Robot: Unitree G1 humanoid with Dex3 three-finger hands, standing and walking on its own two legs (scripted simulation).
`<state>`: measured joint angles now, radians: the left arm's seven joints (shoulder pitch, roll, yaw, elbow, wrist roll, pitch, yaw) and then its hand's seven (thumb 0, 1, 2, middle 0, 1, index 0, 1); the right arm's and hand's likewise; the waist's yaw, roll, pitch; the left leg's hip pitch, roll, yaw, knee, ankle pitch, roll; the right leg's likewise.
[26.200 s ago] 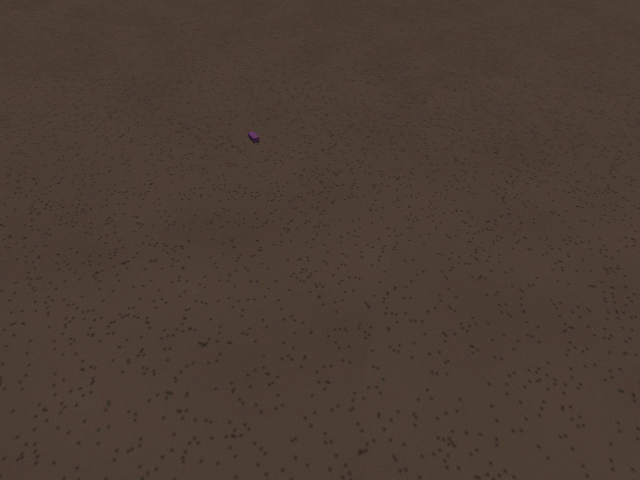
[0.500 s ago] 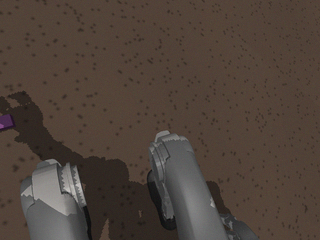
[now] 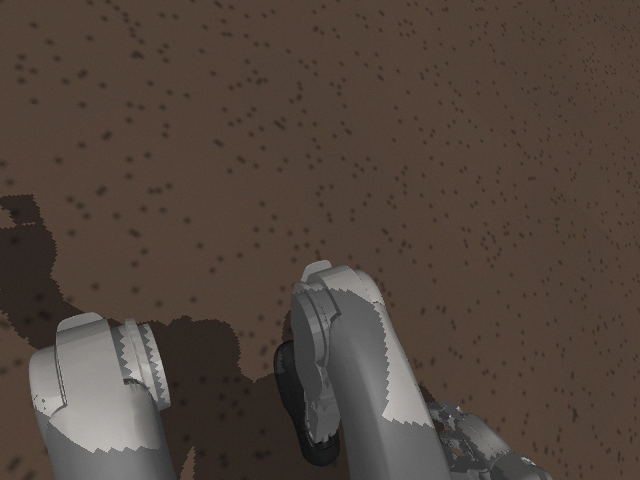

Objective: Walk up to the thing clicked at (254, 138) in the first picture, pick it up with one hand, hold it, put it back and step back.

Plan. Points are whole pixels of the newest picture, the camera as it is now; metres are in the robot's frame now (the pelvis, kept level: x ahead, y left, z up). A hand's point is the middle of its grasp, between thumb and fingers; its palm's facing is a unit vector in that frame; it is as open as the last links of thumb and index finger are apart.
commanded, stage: rest palm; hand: left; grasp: from above
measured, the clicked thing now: out of the picture +0.43 +0.33 -0.29
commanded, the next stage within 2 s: close in 0.48 s
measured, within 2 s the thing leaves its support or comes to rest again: neither
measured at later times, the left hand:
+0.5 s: hand out of the picture +0.42 +0.34 -0.24, palm faces -0.46 -0.20 -0.86, open 14.3 cm
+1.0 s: hand out of the picture +0.43 +0.33 -0.26, palm faces -0.38 -0.16 -0.91, open 12.7 cm
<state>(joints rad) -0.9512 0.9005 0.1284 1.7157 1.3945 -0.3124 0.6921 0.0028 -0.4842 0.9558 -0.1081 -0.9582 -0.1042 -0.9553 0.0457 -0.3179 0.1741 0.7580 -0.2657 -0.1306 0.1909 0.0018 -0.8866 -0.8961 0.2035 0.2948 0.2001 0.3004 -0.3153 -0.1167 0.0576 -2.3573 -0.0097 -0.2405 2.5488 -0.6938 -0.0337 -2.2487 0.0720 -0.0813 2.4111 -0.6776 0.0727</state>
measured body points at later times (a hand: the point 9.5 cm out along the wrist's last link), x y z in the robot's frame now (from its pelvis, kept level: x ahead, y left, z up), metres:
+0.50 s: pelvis +0.01 +0.01 +0.00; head +0.27 +0.12 +0.34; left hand +0.44 +0.35 -0.19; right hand +0.05 -0.24 -0.07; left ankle +0.07 +0.13 -0.26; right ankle +0.11 -0.13 -0.26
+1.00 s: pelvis +0.00 +0.01 +0.00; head +0.26 +0.15 +0.33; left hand +0.45 +0.33 -0.21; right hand +0.07 -0.26 -0.04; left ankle +0.07 +0.13 -0.26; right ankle +0.11 -0.13 -0.26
